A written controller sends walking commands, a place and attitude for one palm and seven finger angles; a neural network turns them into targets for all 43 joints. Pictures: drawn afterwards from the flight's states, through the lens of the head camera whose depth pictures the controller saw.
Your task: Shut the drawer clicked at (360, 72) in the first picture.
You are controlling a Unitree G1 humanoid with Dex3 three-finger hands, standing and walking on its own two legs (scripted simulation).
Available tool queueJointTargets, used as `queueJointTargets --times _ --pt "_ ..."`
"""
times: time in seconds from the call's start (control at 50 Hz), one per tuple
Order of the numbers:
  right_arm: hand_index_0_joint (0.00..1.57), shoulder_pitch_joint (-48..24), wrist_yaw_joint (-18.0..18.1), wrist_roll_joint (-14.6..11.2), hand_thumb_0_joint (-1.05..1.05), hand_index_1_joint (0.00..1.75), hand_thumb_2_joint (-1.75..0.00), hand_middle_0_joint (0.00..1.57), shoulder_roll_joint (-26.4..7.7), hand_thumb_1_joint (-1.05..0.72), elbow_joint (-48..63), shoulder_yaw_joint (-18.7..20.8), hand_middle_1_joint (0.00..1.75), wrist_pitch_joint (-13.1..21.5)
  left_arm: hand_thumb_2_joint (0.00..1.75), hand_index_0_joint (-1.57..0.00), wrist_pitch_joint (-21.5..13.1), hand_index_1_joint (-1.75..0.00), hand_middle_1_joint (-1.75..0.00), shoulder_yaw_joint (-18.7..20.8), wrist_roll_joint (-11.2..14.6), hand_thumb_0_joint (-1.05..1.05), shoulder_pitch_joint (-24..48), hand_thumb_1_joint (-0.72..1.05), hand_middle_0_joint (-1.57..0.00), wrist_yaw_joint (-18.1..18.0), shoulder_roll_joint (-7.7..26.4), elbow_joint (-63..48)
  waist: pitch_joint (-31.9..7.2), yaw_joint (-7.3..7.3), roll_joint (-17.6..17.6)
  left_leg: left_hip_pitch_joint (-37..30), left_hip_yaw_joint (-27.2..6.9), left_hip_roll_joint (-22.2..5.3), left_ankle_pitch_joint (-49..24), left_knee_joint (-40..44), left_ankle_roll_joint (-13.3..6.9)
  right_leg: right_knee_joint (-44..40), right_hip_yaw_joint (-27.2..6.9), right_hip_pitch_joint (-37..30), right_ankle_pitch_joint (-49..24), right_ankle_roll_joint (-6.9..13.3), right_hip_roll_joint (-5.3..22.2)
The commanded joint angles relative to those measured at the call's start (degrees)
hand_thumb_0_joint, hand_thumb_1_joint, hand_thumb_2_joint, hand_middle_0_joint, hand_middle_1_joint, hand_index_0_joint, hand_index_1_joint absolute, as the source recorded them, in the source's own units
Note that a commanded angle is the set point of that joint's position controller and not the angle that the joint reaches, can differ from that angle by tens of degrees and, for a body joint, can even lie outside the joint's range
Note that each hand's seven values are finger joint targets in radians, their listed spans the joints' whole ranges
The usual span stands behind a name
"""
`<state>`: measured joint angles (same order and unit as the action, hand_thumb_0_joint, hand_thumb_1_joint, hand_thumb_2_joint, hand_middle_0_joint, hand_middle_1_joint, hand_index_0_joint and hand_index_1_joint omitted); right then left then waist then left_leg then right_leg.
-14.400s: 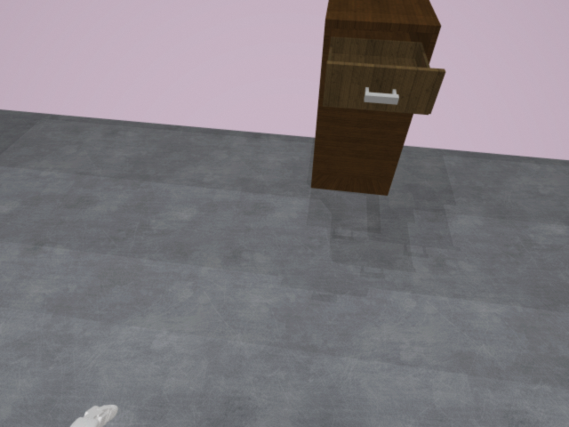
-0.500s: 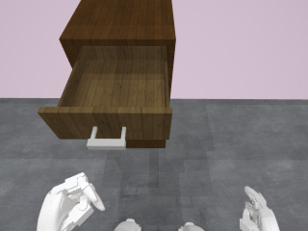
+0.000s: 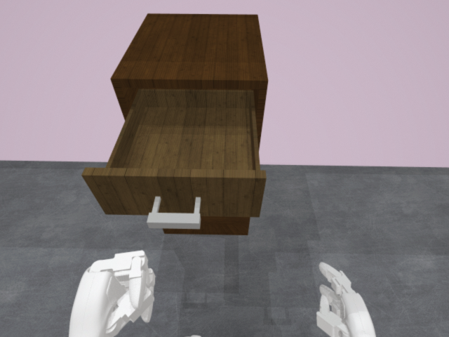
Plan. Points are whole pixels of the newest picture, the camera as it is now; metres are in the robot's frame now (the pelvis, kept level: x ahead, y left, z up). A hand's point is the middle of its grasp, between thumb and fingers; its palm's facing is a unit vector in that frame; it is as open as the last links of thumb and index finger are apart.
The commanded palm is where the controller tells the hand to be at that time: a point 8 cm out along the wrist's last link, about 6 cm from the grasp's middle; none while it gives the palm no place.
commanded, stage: raise the hand and make a fist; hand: left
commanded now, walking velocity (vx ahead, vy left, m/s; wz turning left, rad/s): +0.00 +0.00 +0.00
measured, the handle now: (176, 211) +0.35 +0.13 +0.01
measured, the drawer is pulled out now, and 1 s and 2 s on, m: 0.29 0.29 0.29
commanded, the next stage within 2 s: bring the fist close to the handle in 0.34 s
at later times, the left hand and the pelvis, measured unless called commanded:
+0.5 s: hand (183, 293) +0.17 +0.07 +0.11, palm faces +0.04 -1.00 -0.03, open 3.3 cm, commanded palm +0.14 +0.13 +0.10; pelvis +0.01 -0.04 +0.00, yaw +1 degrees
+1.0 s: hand (176, 280) +0.20 +0.10 +0.05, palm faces +0.02 -1.00 -0.01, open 3.3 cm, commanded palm +0.18 +0.15 +0.05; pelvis +0.00 -0.02 -0.01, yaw +0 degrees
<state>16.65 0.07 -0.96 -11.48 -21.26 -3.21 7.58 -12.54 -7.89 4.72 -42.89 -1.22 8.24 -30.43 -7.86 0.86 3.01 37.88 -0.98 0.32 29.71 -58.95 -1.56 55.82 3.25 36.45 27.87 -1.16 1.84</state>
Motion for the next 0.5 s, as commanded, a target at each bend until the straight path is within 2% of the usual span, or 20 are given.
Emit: queueJointTargets --times 0.0,0.02,0.04,0.08,0.14,0.18,0.26,0.34,0.38,0.44,0.48 --pt "0.2 -4.63 0.53 -0.49 0.0 0.3 -0.9 0.2 -6.81 -0.9 9.97 3.77 0.3 3.77 0.9 -1.4 -3.85 -1.6 -1.6 -0.33 0.6 0.0 -2.07 0.9 -1.4 -0.04 -1.2 -11.76 -2.58 -0.61 -1.54 -3.71 -3.2 -1.33 -12.66 13.06 0.85 -6.73 3.33 -1.75 -6.84 2.54 -2.7" --pt "0.2 -4.56 0.56 -0.5 0.0 0.3 -0.9 0.2 -7.04 -0.9 10.08 3.86 0.3 3.84 0.9 -1.4 -3.59 -1.6 -1.6 -0.58 0.66 0.0 -1.54 0.9 -1.4 0.2 -1.0 -11.65 -2.8 -1.06 -3.01 -3.23 -3.06 -1.19 -12.13 12.76 0.66 -6.95 3.23 -1.94 -7.05 2.38 -2.64" --pt "0.2 -4.68 0.59 -0.51 0.0 0.3 -0.9 0.2 -7.21 -0.9 10.0 3.97 0.3 3.95 0.9 -1.4 -3.39 -1.6 -1.6 -0.75 0.32 0.0 -1.56 0.9 -1.4 0.42 -0.64 -11.56 -2.95 -0.95 -2.2 -3.3 -2.78 -1.1 -12.23 12.63 0.6 -7.07 2.89 -2.19 -7.21 2.45 -2.55" --pt "0.2 -5.09 0.83 -0.53 0.0 0.3 -0.9 0.2 -7.13 -0.9 9.73 4.16 0.3 3.79 0.9 -1.4 -2.62 -1.6 -1.6 0.38 -0.21 0.0 -3.18 0.9 -1.4 0.37 0.59 -9.93 -2.05 -0.57 -3.67 -2.13 -2.3 -0.8 -11.47 12.66 0.33 -7.97 2.41 -3.24 -7.07 2.47 -2.38" --pt "0.2 -4.72 0.81 -0.35 0.0 0.3 -0.9 0.2 -6.67 -0.9 10.14 4.34 0.3 3.8 0.9 -1.4 -2.94 -1.6 -1.6 1.23 -0.09 0.0 -4.0 0.9 -1.4 0.06 1.14 -12.48 -4.66 -0.04 -2.66 -3.03 -1.17 -0.43 -14.24 11.91 0.11 -7.59 1.95 -5.03 -10.54 2.46 -2.22" --pt "0.2 -4.88 0.88 -0.37 0.0 0.3 -0.9 0.2 -6.41 -0.9 9.82 4.41 0.3 3.77 0.9 -1.4 -3.9 -1.6 -1.6 2.59 0.03 0.0 -3.41 0.9 -1.4 -0.83 2.2 -13.59 -4.37 0.13 -2.11 -2.87 -0.62 -0.25 -14.54 11.4 0.01 -8.06 1.4 -5.48 -10.96 2.56 -2.23" --pt "0.2 -4.6 0.58 -0.25 0.0 0.3 -0.9 0.2 -5.98 -0.9 9.15 4.5 0.3 4.56 0.9 -1.4 -6.37 -1.6 -1.6 1.85 1.61 0.0 -4.78 0.9 -1.4 -1.15 0.11 -13.37 -4.19 -0.31 -4.28 -2.13 0.2 0.12 -15.17 9.92 -0.23 -8.56 0.45 -5.94 -13.26 2.15 -2.25" --pt "0.2 -4.41 0.35 -0.21 0.0 0.3 -0.9 0.2 -6.38 -0.9 8.57 4.73 0.3 5.05 0.9 -1.4 -7.64 -1.6 -1.6 0.05 1.42 0.0 -5.67 0.9 -1.4 0.03 -0.74 -11.75 -3.71 -1.18 -4.92 -1.48 0.43 0.31 -15.11 8.67 -0.44 -9.26 -0.97 -5.59 -14.71 1.68 -1.67" --pt "0.2 -4.73 0.53 -0.12 0.0 0.3 -0.9 0.2 -6.53 -0.9 8.22 4.74 0.3 4.83 0.9 -1.4 -7.35 -1.6 -1.6 0.27 0.78 0.0 -4.85 0.9 -1.4 0.79 0.11 -10.17 -2.6 -1.49 -6.22 -0.29 0.44 0.54 -14.45 8.06 -0.51 -10.5 -2.71 -6.04 -14.69 1.32 -0.96" --pt "0.2 -4.99 1.1 -0.04 0.0 0.3 -0.9 0.2 -6.37 -0.9 7.78 4.8 0.3 3.99 0.9 -1.4 -6.7 -1.6 -1.6 3.37 0.59 0.0 -3.21 0.9 -1.4 1.99 2.38 -6.91 -2.15 -1.58 -9.63 1.11 0.76 0.82 -12.68 7.27 -0.45 -11.95 -4.86 -6.29 -13.48 0.48 -0.19" --pt "0.2 -5.19 1.32 0.02 0.0 0.3 -0.9 0.2 -6.39 -0.9 7.49 4.84 0.3 3.49 0.9 -1.4 -7.19 -1.6 -1.6 4.83 0.53 0.0 -1.63 0.9 -1.4 2.18 3.03 -5.81 -2.67 -1.25 -8.03 0.95 0.91 0.98 -12.76 7.1 -0.36 -11.85 -5.04 -6.21 -13.16 0.72 -0.25"
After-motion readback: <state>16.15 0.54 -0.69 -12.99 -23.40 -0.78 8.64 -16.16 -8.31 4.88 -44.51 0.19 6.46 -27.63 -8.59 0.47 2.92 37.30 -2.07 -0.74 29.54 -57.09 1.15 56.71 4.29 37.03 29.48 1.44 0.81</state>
